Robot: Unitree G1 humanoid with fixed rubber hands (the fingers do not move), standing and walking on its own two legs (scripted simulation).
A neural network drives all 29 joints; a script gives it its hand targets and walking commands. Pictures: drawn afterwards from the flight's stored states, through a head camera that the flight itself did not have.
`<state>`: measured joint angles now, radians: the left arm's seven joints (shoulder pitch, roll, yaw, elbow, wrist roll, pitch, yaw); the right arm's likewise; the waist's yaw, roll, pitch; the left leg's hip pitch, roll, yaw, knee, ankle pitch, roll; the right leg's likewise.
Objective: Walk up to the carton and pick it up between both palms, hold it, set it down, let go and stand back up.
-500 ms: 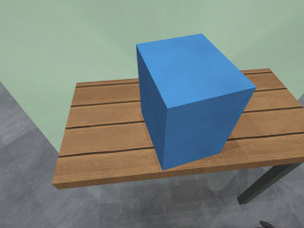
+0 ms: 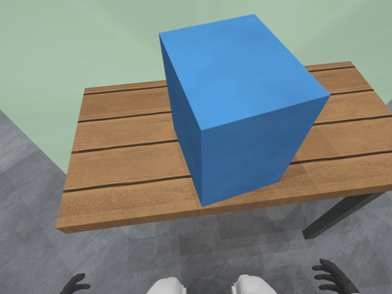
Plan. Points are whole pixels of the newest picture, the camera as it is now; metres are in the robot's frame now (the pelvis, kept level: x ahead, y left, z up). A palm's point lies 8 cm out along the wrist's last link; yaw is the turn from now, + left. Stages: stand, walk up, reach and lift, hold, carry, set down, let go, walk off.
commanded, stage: reach and lift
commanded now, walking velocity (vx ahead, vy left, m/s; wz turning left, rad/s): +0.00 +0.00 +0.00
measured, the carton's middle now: (226, 116) +0.43 -0.04 +0.09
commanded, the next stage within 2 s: none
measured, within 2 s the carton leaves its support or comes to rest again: neither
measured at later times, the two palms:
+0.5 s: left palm (79, 280) +0.15 +0.26 -0.05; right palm (361, 257) +0.18 -0.29 -0.05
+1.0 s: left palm (102, 269) +0.16 +0.20 +0.00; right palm (367, 250) +0.18 -0.28 +0.01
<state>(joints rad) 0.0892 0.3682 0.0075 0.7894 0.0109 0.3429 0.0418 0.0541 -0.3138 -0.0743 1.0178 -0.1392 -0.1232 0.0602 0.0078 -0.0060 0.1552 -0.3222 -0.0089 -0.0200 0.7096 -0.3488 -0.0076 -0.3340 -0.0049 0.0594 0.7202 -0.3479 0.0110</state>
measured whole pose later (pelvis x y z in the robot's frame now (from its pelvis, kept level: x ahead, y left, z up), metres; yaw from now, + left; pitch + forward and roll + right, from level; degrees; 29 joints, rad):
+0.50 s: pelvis +0.01 -0.01 +0.02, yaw +1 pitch -2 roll -1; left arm 0.20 0.25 0.06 0.47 0.01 0.28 0.06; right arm 0.11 -0.35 -0.07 0.81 0.06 -0.16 0.10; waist 0.03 0.01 0.05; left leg -0.21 0.03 -0.04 0.51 -0.26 -0.03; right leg -0.20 0.02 0.03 0.48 -0.24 0.00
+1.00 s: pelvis +0.00 -0.02 +0.03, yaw +1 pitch -4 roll -1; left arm 0.30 0.14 -0.05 0.17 -0.02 0.26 0.17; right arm 0.25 -0.35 -0.08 0.40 0.17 -0.01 0.20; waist 0.03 0.01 0.01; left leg -0.16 0.03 -0.04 0.44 -0.21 -0.03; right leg -0.15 0.02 0.03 0.41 -0.19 0.00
